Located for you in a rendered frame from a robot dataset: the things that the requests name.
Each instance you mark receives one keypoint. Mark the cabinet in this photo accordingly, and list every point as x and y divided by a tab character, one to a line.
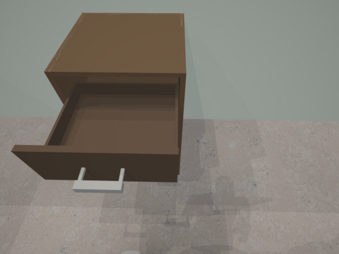
123	48

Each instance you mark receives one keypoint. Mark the drawer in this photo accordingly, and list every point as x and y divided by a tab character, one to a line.
104	127

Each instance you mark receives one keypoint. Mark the handle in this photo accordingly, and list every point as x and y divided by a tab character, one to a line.
98	186

